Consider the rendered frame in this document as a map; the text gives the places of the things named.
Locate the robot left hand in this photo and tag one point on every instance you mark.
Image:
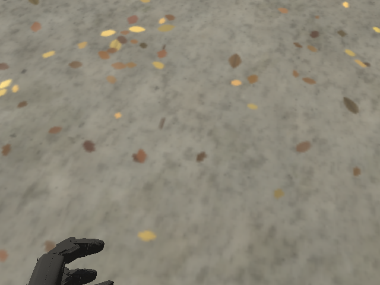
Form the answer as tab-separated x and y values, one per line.
50	268

